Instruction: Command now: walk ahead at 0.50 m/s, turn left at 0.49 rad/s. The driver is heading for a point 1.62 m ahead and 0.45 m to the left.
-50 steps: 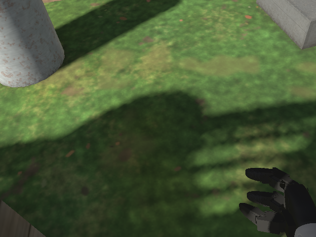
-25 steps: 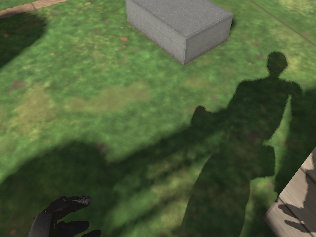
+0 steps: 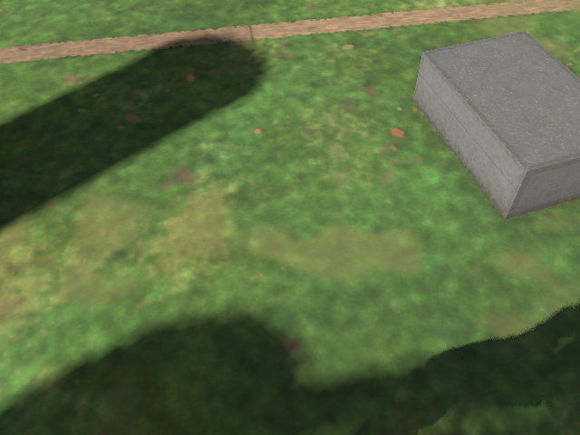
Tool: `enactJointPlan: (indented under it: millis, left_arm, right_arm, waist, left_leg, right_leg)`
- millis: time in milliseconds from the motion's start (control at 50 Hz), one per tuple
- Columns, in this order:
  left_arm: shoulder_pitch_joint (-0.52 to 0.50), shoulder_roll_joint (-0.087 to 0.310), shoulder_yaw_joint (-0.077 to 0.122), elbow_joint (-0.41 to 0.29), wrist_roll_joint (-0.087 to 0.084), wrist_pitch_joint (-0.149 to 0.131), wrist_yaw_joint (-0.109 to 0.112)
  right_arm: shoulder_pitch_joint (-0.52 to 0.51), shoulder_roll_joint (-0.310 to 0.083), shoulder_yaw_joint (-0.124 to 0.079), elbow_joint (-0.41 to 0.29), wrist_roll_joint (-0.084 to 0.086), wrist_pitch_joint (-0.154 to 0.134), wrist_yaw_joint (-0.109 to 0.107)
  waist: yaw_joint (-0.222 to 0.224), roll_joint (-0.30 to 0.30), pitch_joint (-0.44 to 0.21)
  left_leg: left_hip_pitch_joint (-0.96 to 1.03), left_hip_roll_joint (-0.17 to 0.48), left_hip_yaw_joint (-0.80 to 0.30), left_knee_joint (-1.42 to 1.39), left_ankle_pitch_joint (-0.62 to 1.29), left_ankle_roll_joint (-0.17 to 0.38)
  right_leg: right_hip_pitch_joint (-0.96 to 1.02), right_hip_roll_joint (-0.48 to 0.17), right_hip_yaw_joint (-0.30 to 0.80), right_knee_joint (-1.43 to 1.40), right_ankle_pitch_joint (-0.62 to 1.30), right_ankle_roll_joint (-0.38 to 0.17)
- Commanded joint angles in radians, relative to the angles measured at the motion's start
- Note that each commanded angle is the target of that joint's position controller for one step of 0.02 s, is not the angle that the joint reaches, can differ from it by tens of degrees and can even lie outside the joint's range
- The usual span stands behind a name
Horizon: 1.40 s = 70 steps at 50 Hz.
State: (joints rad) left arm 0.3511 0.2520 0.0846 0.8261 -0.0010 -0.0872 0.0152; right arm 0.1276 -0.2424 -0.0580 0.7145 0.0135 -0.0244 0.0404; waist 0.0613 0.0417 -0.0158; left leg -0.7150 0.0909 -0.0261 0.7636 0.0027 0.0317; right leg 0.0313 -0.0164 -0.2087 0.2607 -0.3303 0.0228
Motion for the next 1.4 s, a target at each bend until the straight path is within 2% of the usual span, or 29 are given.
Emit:
enactJointPlan:
  millis: [20, 60, 80, 100, 120, 140, 160, 220, 300, 400, 480, 560, 580, 600, 620, 640, 680, 760, 860, 980, 1040, 1060, 1080, 1100, 1120, 1160, 1180, 1300, 1400]
  left_arm:
    - [-0.032, 0.184, 0.047, -0.050, -0.015, 0.001, 0.006]
    - [-0.052, 0.218, 0.055, -0.051, -0.028, 0.011, 0.010]
    - [-0.070, 0.220, 0.053, -0.054, -0.033, 0.017, 0.011]
    - [-0.054, 0.188, 0.040, -0.068, -0.021, 0.013, 0.015]
    - [0.038, 0.047, -0.006, -0.128, 0.026, -0.009, 0.003]
    - [-0.021, 0.090, -0.010, -0.137, -0.001, -0.051, -0.009]
    - [-0.129, 0.143, 0.005, -0.166, -0.041, -0.067, -0.017]
    - [-0.171, 0.138, 0.008, -0.178, 0.010, -0.064, 0.001]
    - [-0.179, 0.099, 0.002, -0.182, 0.021, -0.023, 0.000]
    - [-0.360, 0.055, -0.020, -0.216, 0.013, -0.025, -0.013]
    - [-0.445, 0.085, -0.013, -0.241, -0.002, -0.041, -0.033]
    - [-0.303, 0.133, 0.019, -0.204, -0.001, -0.064, -0.034]
    - [-0.187, 0.169, 0.035, -0.184, 0.014, -0.069, -0.028]
    - [-0.021, 0.229, 0.048, -0.163, 0.021, -0.063, -0.023]
    - [0.028, 0.278, 0.059, -0.120, 0.029, -0.054, -0.034]
    - [-0.013, 0.170, 0.037, -0.142, 0.004, -0.052, -0.033]
    - [-0.089, 0.104, 0.011, -0.150, 0.010, -0.036, -0.028]
    - [-0.103, 0.081, -0.005, -0.106, 0.008, -0.036, -0.028]
    - [-0.072, 0.157, 0.006, -0.056, -0.013, -0.021, -0.022]
    - [0.003, 0.201, 0.008, 0.000, -0.035, -0.001, -0.027]
    - [-0.018, 0.209, 0.008, 0.010, -0.040, 0.012, -0.021]
    - [-0.020, 0.178, -0.005, 0.007, -0.029, 0.011, -0.019]
    - [-0.001, 0.097, -0.032, -0.027, 0.003, 0.002, -0.018]
    - [0.069, 0.068, -0.046, -0.035, -0.007, -0.018, -0.021]
    - [0.014, 0.162, -0.020, -0.034, -0.027, -0.026, -0.026]
    - [-0.092, 0.153, -0.019, -0.050, -0.020, -0.028, -0.026]
    - [-0.094, 0.148, -0.015, -0.052, -0.005, -0.020, -0.025]
    - [-0.121, 0.095, -0.019, -0.072, 0.019, 0.018, -0.014]
    - [-0.275, 0.065, -0.034, -0.111, 0.011, 0.012, -0.029]
  right_arm:
    - [-0.118, -0.051, -0.010, -0.119, -0.001, -0.011, 0.017]
    - [-0.034, -0.088, -0.032, -0.120, -0.003, -0.007, 0.016]
    - [0.112, -0.131, -0.058, -0.084, 0.000, -0.006, 0.013]
    - [0.279, -0.215, -0.095, -0.044, 0.001, -0.003, -0.002]
    - [0.286, -0.351, -0.117, -0.044, 0.011, -0.010, -0.013]
    - [0.331, -0.296, -0.095, -0.078, 0.005, -0.024, -0.011]
    - [0.314, -0.226, -0.077, -0.067, -0.006, -0.033, -0.010]
    - [0.135, -0.126, -0.043, -0.105, -0.006, -0.036, -0.018]
    - [0.127, -0.147, -0.047, -0.098, -0.005, -0.043, -0.035]
    - [0.186, -0.163, -0.053, -0.069, 0.010, -0.032, -0.055]
    - [0.242, -0.164, -0.056, -0.048, 0.018, -0.020, -0.056]
    - [0.195, -0.150, -0.057, -0.067, 0.014, -0.010, -0.064]
    - [0.171, -0.109, -0.043, -0.087, 0.007, -0.015, -0.060]
    - [0.197, -0.045, -0.021, -0.105, -0.019, -0.022, -0.060]
    - [0.363, -0.039, -0.017, -0.110, 0.026, -0.029, -0.062]
    - [0.336, -0.132, -0.032, -0.073, 0.029, -0.031, -0.063]
    - [0.161, -0.142, -0.035, -0.098, 0.004, -0.026, -0.058]
    - [0.133, -0.080, -0.025, -0.114, 0.000, -0.033, -0.039]
    - [-0.012, -0.031, 0.006, -0.157, -0.007, -0.042, -0.030]
    - [-0.133, -0.072, -0.003, -0.201, 0.008, -0.050, -0.012]
    - [0.016, -0.121, -0.032, -0.160, -0.006, -0.049, -0.019]
    - [0.172, -0.169, -0.057, -0.120, -0.010, -0.046, -0.029]
    - [0.322, -0.259, -0.075, -0.103, -0.025, -0.037, -0.041]
    - [0.338, -0.279, -0.072, -0.098, -0.021, -0.038, -0.031]
    - [0.289, -0.202, -0.050, -0.101, -0.009, -0.041, -0.030]
    - [0.169, -0.147, -0.028, -0.109, -0.010, -0.046, -0.026]
    - [0.135, -0.130, -0.023, -0.108, -0.015, -0.050, -0.020]
    - [0.138, -0.148, -0.025, -0.046, -0.020, -0.065, -0.029]
    - [0.189, -0.170, -0.022, 0.010, -0.019, -0.041, -0.052]
  waist:
    - [-0.006, -0.122, 0.086]
    - [-0.066, -0.159, 0.018]
    - [-0.149, -0.139, -0.054]
    - [-0.215, -0.076, -0.150]
    - [-0.114, 0.234, -0.221]
    - [-0.170, 0.176, -0.414]
    - [-0.194, 0.113, -0.301]
    - [-0.078, -0.003, -0.120]
    - [-0.040, -0.017, -0.060]
    - [-0.105, 0.042, -0.021]
    - [-0.138, 0.058, -0.013]
    - [-0.044, 0.093, -0.039]
    - [0.013, 0.061, -0.127]
    - [0.054, -0.090, -0.264]
    - [-0.028, -0.458, -0.312]
    - [-0.004, -0.277, -0.207]
    - [0.003, -0.096, -0.041]
    - [-0.048, -0.134, 0.001]
    - [-0.017, -0.118, 0.018]
    - [0.012, -0.145, 0.045]
    - [-0.084, -0.135, -0.027]
    - [-0.154, -0.101, -0.123]
    - [-0.183, 0.085, -0.261]
    - [-0.145, 0.283, -0.344]
    - [-0.149, 0.162, -0.228]
    - [-0.104, 0.023, -0.063]
    - [-0.078, 0.027, -0.028]
    - [-0.026, 0.017, -0.005]
    - [-0.086, 0.036, -0.019]
  left_leg:
    - [0.006, -0.015, 0.066, -0.068, -0.123, 0.046]
    - [0.172, -0.090, 0.138, -0.097, -0.218, 0.090]
    - [0.366, -0.148, 0.165, -0.174, -0.169, 0.122]
    - [0.672, -0.121, 0.056, -0.184, -0.093, 0.166]
    - [1.027, 0.155, -0.493, -0.256, -0.162, 0.350]
    - [1.112, 0.249, -0.822, -0.440, -0.280, 0.424]
    - [1.062, 0.218, -0.686, -0.456, -0.229, 0.360]
    - [0.658, 0.117, -0.399, -0.463, 0.027, 0.280]
    - [0.493, 0.068, -0.301, -0.514, 0.135, 0.276]
    - [0.446, -0.007, -0.235, -0.491, 0.034, 0.211]
    - [0.519, 0.025, -0.339, -0.439, -0.075, 0.199]
    - [0.550, 0.001, -0.407, -0.293, -0.032, 0.148]
    - [0.481, -0.048, -0.360, -0.126, -0.011, 0.112]
    - [0.340, -0.135, -0.236, 0.168, -0.252, 0.063]
    - [0.015, -0.209, -0.176, 0.424, -0.606, 0.018]
    - [-0.078, -0.142, -0.205, 0.536, -0.545, 0.003]
    - [-0.060, -0.081, -0.148, 0.536, -0.378, 0.000]
    - [0.025, -0.023, -0.081, 0.363, -0.301, -0.011]
    - [0.071, -0.007, -0.011, 0.042, -0.123, -0.032]
    - [0.180, -0.047, 0.019, -0.184, -0.071, 0.005]
    - [0.434, -0.099, 0.071, -0.277, -0.096, 0.054]
    - [0.661, -0.062, 0.029, -0.270, -0.082, 0.087]
    - [0.958, 0.179, -0.297, -0.292, -0.106, 0.174]
    - [1.077, 0.309, -0.698, -0.447, -0.279, 0.289]
    - [0.990, 0.282, -0.648, -0.477, -0.392, 0.260]
    - [0.746, 0.192, -0.403, -0.511, -0.255, 0.206]
    - [0.667, 0.155, -0.336, -0.538, -0.156, 0.200]
    - [0.553, 0.100, -0.101, -0.553, 0.452, 0.198]
    - [0.571, 0.055, -0.011, -0.517, 0.449, 0.139]
  right_leg:
    - [0.004, -0.289, 0.054, -0.001, 0.547, -0.142]
    - [0.017, -0.279, 0.021, 0.163, 0.896, -0.116]
    - [-0.016, -0.238, -0.012, 0.353, 0.980, -0.090]
    - [-0.217, -0.193, -0.020, 0.629, 0.798, -0.047]
    - [-0.699, -0.007, 0.032, 1.032, -0.110, 0.025]
    - [-0.803, 0.048, 0.288, 1.181, -0.258, 0.015]
    - [-0.891, 0.001, 0.314, 1.192, -0.167, -0.010]
    - [-0.744, -0.098, 0.304, 0.987, -0.003, -0.028]
    - [-0.687, -0.087, 0.275, 0.808, 0.061, 0.013]
    - [-0.618, -0.016, 0.255, 0.441, 0.347, 0.037]
    - [-0.564, 0.022, 0.280, 0.293, 0.348, 0.019]
    - [-0.353, 0.041, 0.267, 0.177, 0.256, -0.038]
    - [-0.147, -0.039, 0.327, 0.191, 0.264, -0.084]
    - [0.107, -0.220, 0.525, 0.188, 0.251, -0.147]
    - [0.298, -0.407, 1.013, 0.070, 0.011, -0.314]
    - [0.226, -0.388, 1.011, 0.025, -0.158, -0.307]
    - [-0.002, -0.293, 0.719, 0.013, -0.006, -0.248]
    - [-0.147, -0.200, 0.506, -0.052, 0.242, -0.239]
    - [-0.182, -0.186, 0.370, -0.089, 0.371, -0.238]
    - [-0.118, -0.226, 0.348, -0.049, 0.364, -0.204]
    - [-0.119, -0.195, 0.290, 0.133, 0.606, -0.158]
    - [-0.206, -0.143, 0.238, 0.334, 0.623, -0.123]
    - [-0.475, -0.048, 0.169, 0.701, 0.272, -0.063]
    - [-0.722, 0.052, 0.267, 0.923, -0.245, -0.045]
    - [-0.827, -0.014, 0.313, 1.018, -0.204, -0.048]
    - [-0.804, -0.091, 0.277, 0.956, -0.019, -0.055]
    - [-0.767, -0.113, 0.277, 0.905, 0.034, -0.046]
    - [-0.693, -0.100, 0.254, 0.724, 0.191, 0.018]
    - [-0.568, -0.044, 0.223, 0.406, 0.423, 0.007]
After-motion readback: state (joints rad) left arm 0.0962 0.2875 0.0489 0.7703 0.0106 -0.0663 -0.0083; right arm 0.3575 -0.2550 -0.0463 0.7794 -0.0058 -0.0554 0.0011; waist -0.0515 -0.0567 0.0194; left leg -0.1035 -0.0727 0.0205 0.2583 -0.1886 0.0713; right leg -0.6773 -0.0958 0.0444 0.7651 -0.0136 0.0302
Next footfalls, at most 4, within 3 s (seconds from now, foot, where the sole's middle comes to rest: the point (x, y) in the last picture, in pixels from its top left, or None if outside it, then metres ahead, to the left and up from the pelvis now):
0.10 left None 0.21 0.14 -0.77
0.58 right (320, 427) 0.51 0.00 -0.77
1.06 left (179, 373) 0.62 0.34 -0.77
1.54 right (229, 273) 0.92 0.26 -0.77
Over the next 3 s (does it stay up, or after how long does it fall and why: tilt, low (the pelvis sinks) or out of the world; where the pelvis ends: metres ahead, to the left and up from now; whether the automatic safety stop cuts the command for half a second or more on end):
stays up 0.90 0.36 0.01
